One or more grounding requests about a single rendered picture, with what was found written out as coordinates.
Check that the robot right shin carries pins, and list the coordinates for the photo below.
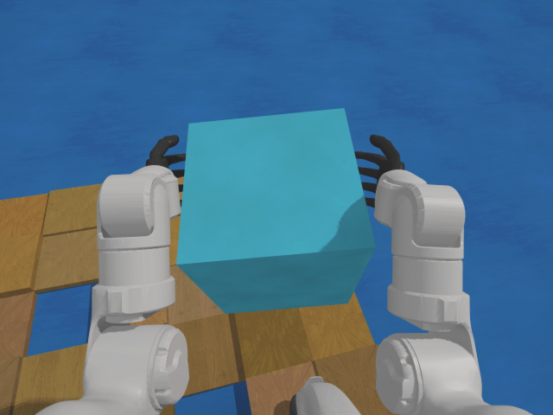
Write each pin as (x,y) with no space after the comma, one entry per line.
(315,379)

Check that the robot right hand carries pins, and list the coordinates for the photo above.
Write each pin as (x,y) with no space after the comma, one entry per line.
(385,164)

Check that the left robot upper arm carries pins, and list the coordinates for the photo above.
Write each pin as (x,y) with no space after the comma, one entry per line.
(131,370)

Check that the robot left hand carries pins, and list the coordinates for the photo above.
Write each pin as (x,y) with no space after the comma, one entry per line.
(156,156)

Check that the right robot forearm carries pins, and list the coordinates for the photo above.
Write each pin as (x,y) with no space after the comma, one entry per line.
(427,241)

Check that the left robot forearm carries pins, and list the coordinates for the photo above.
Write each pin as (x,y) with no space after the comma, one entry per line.
(133,234)

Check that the right robot upper arm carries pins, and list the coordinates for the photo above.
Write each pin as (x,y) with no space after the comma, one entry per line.
(431,374)

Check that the carton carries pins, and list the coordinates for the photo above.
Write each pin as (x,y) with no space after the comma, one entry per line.
(273,213)

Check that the robot right thigh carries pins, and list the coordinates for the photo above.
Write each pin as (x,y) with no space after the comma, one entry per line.
(323,399)

